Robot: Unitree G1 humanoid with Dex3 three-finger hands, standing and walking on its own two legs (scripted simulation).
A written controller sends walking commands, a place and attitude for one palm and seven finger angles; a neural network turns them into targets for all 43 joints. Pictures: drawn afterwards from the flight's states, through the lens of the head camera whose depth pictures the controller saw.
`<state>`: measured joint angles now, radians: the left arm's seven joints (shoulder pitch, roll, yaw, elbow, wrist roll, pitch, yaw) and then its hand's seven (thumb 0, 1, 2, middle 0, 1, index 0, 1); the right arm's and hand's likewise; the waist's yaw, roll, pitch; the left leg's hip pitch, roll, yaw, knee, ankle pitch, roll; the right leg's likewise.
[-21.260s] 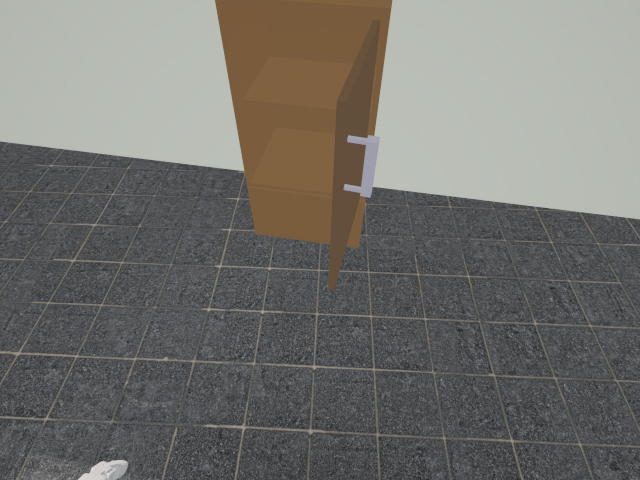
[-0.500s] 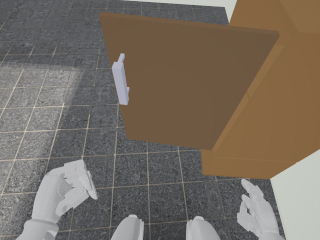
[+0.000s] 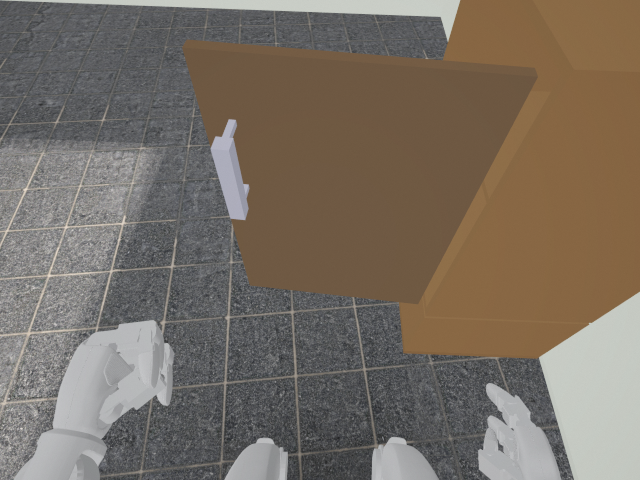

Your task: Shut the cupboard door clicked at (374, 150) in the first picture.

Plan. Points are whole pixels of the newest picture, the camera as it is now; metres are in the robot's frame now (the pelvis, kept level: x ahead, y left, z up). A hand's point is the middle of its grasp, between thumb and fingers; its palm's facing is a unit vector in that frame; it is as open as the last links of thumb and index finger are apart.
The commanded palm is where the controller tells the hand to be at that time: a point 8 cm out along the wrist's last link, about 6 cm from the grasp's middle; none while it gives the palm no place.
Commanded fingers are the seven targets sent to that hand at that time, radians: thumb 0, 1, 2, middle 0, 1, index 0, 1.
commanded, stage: raise the hand and make a fist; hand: left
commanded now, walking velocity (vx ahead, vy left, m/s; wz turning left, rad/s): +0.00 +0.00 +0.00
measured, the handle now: (235, 171) +0.52 +0.16 +0.05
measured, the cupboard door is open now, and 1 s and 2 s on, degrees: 85 85 85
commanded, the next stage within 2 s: bring the fist close to the handle in 0.20 s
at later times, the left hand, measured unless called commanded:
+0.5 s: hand (174, 360) +0.24 +0.17 +0.05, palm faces -0.08 -1.00 -0.04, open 3.1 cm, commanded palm +0.24 +0.22 +0.05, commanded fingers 0.00 0.90 0.90 -1.30 -1.50 -1.30 -1.50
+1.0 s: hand (222, 271) +0.35 +0.14 +0.05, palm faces -0.09 -1.00 -0.04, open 3.1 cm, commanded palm +0.34 +0.20 +0.05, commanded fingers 0.00 0.90 0.90 -1.30 -1.50 -1.30 -1.50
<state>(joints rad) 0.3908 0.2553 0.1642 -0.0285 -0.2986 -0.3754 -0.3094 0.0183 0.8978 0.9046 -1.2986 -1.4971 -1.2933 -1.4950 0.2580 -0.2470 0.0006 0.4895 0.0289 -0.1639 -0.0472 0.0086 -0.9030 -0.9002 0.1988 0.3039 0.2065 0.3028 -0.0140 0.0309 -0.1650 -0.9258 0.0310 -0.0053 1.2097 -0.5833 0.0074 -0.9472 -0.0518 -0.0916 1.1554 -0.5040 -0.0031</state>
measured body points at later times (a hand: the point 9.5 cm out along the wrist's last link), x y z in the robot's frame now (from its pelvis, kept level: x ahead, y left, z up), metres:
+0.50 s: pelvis -0.01 +0.00 +0.00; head +0.07 +0.01 +0.44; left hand +0.24 +0.23 +0.05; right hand +0.18 -0.23 -0.08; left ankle +0.00 +0.11 -0.64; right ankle +0.03 -0.12 -0.64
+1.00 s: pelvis +0.00 +0.00 +0.01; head +0.09 +0.00 +0.45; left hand +0.35 +0.20 +0.06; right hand +0.13 -0.26 -0.09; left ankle +0.00 +0.11 -0.64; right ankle +0.03 -0.12 -0.64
